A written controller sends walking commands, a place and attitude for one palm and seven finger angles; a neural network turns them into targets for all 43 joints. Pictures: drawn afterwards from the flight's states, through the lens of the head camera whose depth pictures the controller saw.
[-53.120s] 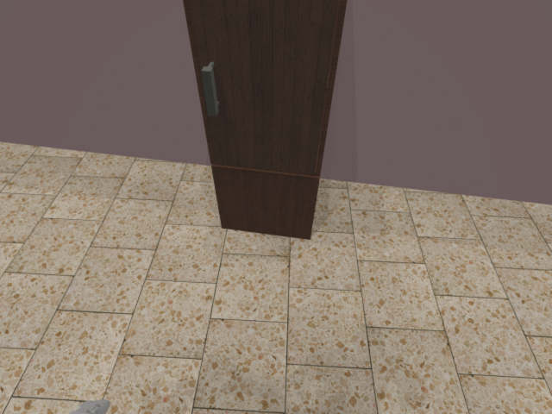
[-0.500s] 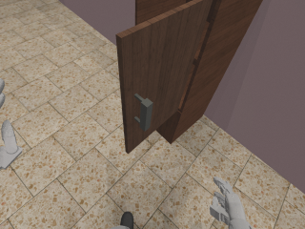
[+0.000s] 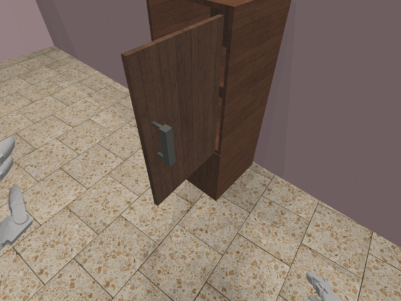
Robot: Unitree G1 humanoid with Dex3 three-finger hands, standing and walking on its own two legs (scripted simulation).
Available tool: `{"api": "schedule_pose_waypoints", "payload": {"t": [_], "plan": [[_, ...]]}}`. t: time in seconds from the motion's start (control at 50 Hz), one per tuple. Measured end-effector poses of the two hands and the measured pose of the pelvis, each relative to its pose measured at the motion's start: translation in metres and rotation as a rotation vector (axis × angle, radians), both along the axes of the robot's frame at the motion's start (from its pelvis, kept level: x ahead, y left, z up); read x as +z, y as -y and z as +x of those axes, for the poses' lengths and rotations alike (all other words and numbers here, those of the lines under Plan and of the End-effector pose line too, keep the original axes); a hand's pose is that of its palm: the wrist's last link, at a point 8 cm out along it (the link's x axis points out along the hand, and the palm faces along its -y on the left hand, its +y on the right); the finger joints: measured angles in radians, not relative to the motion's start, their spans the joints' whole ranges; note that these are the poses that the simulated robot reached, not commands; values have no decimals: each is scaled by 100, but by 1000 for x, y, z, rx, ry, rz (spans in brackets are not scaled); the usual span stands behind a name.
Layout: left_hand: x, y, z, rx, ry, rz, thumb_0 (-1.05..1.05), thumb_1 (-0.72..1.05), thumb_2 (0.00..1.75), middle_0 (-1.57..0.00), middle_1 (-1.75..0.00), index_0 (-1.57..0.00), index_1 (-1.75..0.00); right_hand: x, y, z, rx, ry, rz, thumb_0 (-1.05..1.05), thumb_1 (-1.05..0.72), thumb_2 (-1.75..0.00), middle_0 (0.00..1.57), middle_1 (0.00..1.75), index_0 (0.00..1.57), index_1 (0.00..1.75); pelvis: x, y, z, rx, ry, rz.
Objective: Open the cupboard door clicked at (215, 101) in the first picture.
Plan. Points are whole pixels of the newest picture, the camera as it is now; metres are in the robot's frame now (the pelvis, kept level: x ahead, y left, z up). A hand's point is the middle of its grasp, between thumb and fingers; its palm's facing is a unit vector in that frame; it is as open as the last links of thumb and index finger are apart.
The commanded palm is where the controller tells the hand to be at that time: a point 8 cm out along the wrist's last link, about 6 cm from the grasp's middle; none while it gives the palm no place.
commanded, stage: stop stepping back and stand still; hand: left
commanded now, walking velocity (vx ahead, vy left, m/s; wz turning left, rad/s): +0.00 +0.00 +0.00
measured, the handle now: (162, 143) +0.56 +0.13 -0.02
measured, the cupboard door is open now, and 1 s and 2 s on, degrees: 93 93 93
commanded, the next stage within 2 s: let the arm hang, fingers relaxed in 0.72 s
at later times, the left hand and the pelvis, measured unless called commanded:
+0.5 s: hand out of the picture +0.16 +0.29 +0.17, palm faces +0.40 -0.79 -0.47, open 7.4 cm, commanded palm +0.10 +0.33 +0.18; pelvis -0.04 +0.03 +0.01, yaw +0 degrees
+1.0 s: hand out of the picture +0.12 +0.28 -0.08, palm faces +0.07 -0.92 -0.39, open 7.4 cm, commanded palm none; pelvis -0.04 +0.04 +0.00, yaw +2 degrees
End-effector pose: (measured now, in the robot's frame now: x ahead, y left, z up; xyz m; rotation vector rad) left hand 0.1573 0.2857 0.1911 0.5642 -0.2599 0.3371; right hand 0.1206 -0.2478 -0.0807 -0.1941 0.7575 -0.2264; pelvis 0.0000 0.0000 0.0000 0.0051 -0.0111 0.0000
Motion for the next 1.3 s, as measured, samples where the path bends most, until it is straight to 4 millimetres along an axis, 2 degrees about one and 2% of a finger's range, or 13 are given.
{"api": "schedule_pose_waypoints", "payload": {"t": [0.08,0.18,0.38,0.54,0.82,0.86,0.94,1.02,1.08,1.12,1.16,1.24,1.3], "plan": [[5,-7,-16,33,14,16,2,88,90,-22,-30,-22,-30,0,-5,-11,22,-36,2,2,-91,-90,20,30,20,30,5,1,-5,-14,-3,6],[-6,-24,-19,98,20,-37,2,89,90,-21,-30,-22,-30,-7,-13,-10,55,-49,-16,2,-91,-90,20,30,20,30,2,-8,-13,14,9,-18],[-7,-28,-31,25,-31,-36,2,89,90,-21,-30,-21,-30,20,-43,5,95,66,-12,2,-91,-90,20,30,20,30,8,-21,-34,-4,8,-23],[-9,-49,-43,70,-48,-43,2,89,90,-21,-30,-21,-30,22,-57,2,112,63,-18,1,-91,-90,20,30,20,30,10,-32,-40,1,0,-32],[-10,-53,-39,74,-67,-48,2,89,90,-21,-30,-21,-30,14,-64,-7,112,8,-14,2,-90,-90,20,30,20,30,12,-39,-37,11,-11,-27],[-34,-57,-29,58,-156,-43,1,89,90,-21,-30,-21,-30,3,-61,-6,145,-10,10,1,-90,-90,20,30,20,30,9,-41,-38,25,-26,-33],[-151,-62,-22,121,-615,-212,1,90,90,-20,-30,-20,-30,-26,-46,-13,155,-142,22,1,-90,-90,20,30,20,30,1,-44,-42,31,-23,-29],[-259,-31,-68,161,-1067,-384,1,91,90,-20,-30,-20,-29,-35,-29,-40,105,-253,5,1,-91,-90,20,30,20,30,-1,-41,-43,26,-6,-16],[-309,6,-119,162,-1322,-497,1,91,90,-20,-30,-20,-29,-36,-19,-69,69,-362,-16,1,-91,-90,20,30,20,30,1,-36,-43,24,2,-13],[-327,29,-153,174,-1449,-567,2,91,90,-20,-30,-20,-29,-36,-15,-90,49,-446,-27,1,-91,-90,20,30,20,30,3,-33,-42,27,3,-14],[-335,34,-186,237,-1534,-609,2,95,90,-20,-30,-21,-29,-37,-13,-111,34,-531,-31,1,-91,-90,20,29,20,30,5,-30,-41,32,2,-16],[-335,40,-239,326,-1660,-659,2,96,90,-21,-30,-21,-29,-41,-18,-145,14,-667,-12,1,-91,-90,20,29,20,30,7,-25,-38,42,3,-21],[-329,41,-264,385,-1715,-667,2,95,90,-20,-30,-21,-29,-46,-27,-160,6,-720,19,1,-91,-90,20,29,20,30,8,-23,-36,44,8,-22]]}}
